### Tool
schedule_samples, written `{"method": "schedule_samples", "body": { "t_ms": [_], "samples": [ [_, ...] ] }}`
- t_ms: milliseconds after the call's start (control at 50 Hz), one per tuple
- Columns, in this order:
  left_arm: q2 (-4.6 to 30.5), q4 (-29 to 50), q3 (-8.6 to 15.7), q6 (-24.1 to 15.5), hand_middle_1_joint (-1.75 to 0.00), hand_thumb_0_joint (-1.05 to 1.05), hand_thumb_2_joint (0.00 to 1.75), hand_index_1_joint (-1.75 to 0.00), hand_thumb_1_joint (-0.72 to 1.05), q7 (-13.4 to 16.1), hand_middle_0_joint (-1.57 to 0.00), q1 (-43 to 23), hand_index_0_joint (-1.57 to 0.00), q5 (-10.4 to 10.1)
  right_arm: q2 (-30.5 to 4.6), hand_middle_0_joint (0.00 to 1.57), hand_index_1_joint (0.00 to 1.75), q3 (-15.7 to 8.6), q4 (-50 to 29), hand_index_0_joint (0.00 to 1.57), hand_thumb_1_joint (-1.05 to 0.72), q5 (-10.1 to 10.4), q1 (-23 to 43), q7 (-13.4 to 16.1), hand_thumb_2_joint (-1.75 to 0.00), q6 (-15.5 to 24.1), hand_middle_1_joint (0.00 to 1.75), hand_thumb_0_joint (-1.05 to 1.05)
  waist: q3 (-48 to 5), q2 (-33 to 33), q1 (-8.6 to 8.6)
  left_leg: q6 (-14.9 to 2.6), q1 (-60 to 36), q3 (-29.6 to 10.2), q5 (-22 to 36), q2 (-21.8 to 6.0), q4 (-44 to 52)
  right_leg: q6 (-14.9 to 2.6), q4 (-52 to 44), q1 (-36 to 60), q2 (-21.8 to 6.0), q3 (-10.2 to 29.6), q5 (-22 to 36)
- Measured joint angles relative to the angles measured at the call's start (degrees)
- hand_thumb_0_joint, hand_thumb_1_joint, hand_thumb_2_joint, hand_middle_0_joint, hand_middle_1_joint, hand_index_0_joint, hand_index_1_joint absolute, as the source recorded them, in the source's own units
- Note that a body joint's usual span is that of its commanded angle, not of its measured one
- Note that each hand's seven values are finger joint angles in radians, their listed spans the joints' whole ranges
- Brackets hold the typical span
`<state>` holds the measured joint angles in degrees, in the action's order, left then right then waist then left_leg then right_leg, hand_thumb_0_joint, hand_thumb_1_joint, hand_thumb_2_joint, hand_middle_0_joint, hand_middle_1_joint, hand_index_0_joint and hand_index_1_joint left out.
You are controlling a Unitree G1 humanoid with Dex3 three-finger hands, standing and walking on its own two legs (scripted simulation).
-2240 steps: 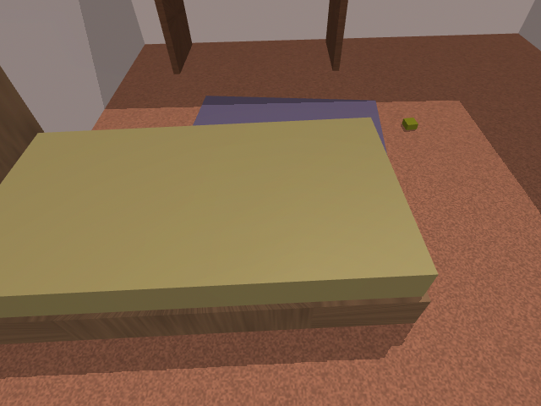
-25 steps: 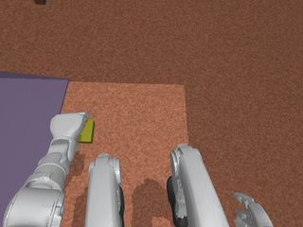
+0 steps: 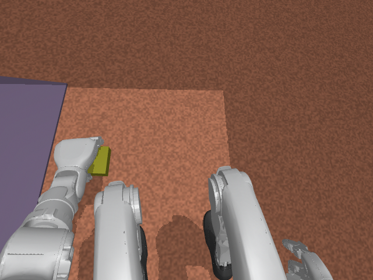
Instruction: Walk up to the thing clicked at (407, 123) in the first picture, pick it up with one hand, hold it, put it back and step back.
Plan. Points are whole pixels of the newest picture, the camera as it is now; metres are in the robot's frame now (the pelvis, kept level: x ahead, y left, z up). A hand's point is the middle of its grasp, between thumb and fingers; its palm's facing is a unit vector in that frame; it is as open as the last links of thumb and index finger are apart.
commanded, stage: crouch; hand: left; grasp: from above
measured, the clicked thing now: (95, 160) +0.40 +0.21 -0.23
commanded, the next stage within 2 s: lower in 0.04 s
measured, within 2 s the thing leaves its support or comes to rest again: rests again in 1.70 s
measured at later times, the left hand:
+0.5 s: hand (91, 168) +0.39 +0.22 -0.24, palm faces -0.49 -0.05 -0.87, open 9.7 cm
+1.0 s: hand (97, 167) +0.40 +0.22 -0.29, palm faces -0.49 -0.09 -0.87, open 9.8 cm
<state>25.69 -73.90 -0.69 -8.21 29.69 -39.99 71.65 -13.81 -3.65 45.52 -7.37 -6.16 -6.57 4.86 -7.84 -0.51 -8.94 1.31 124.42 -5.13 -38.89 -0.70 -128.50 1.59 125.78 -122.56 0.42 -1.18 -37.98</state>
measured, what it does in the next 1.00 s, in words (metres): lowers itself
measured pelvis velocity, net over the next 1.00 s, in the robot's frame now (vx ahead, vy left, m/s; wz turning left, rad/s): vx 0.01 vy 0.00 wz -0.04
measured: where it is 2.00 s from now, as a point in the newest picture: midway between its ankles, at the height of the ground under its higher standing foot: (179, 264)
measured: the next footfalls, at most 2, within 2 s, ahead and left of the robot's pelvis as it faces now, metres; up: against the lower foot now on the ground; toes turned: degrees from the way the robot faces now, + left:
none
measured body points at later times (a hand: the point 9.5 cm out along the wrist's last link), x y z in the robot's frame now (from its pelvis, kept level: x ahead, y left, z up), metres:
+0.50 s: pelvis +0.00 +0.00 -0.05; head +0.22 +0.04 +0.35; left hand +0.41 +0.22 -0.19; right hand +0.07 -0.28 -0.16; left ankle +0.08 +0.13 -0.34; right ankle +0.10 -0.13 -0.34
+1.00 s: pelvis +0.01 +0.00 -0.08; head +0.23 +0.05 +0.31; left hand +0.42 +0.22 -0.24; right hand +0.05 -0.28 -0.19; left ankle +0.08 +0.13 -0.34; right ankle +0.10 -0.13 -0.34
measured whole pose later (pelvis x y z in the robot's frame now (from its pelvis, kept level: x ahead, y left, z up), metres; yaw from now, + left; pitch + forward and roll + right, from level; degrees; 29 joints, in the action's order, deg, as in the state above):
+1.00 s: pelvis +0.01 +0.00 -0.08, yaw -3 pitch +30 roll -6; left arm 33.1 -94.1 6.5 -15.2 38.5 -47.4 75.5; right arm -15.6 0.9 50.3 -15.5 -4.6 -14.3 9.1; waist -1.4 1.5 -13.6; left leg 2.7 133.7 -9.1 -41.1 0.3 -144.2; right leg 1.8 139.7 -131.4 1.3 -3.6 -39.1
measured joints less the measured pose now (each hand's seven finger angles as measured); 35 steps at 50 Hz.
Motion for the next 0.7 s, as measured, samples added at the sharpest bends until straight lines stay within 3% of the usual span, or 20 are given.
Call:
{"method": "schedule_samples", "body": {
  "t_ms": [240, 400, 600, 700],
  "samples": [
    [1.0, -5.2, 0.5, 0.0, -0.19, 0.05, 0.37, -0.16, 0.19, 0.2, -1.07, -3.4, -0.73, -1.0, -0.7, 0.2, 0.3, 0.9, 0.6, 0.2, -0.91, -0.4, -0.2, -0.3, -0.91, 0.5, 0.3, 0.0, 0.5, 0.0, -0.54, 0.14, 2.5, -0.6, 0.1, 0.0, -3.3, -0.05, 3.2, -2.7, 0.3, -0.3, 0.4],
    [2.4, -8.4, 1.5, -2.5, -0.17, 0.04, 0.39, -0.17, 0.18, -0.1, -1.04, -4.6, -0.73, 0.1, -1.2, 0.2, 0.3, 1.7, 1.1, 0.2, -0.91, -1.0, -0.4, -1.2, -0.91, 1.4, 0.3, 0.0, 1.9, 1.0, -1.23, 0.5, 4.6, -1.2, -0.2, 0.3, -6.3, -0.07, 6.0, -4.6, 0.3, -0.6, 0.1],
    [3.5, -9.1, 3.8, -4.7, -0.2, 0.03, 0.39, -0.19, 0.18, 5.0, -1.02, -2.9, -0.73, 3.2, -1.0, 0.2, 0.3, 1.2, 2.6, 0.2, -0.92, -3.0, 0.6, -3.2, -0.91, 1.8, 0.3, 0.0, 3.4, 1.6, -2.53, 0.83, 7.2, -1.6, -1.0, 0.7, -10.4, 0.06, 10.0, -7.2, 0.4, -0.7, -0.7],
    [4.1, -11.9, 4.3, -4.4, -0.21, 0.03, 0.4, -0.19, 0.18, 7.0, -1.01, -4.2, -0.72, 3.5, -0.9, 0.2, 0.3, 1.7, 3.0, 0.2, -0.91, -4.2, 1.5, -4.3, -0.9, 2.4, 0.3, 0.0, 4.0, 1.4, -3.08, 0.91, 8.0, -1.7, -1.3, 0.7, -11.4, 0.15, 11.0, -8.1, 0.5, -0.7, -0.9]
  ]
}}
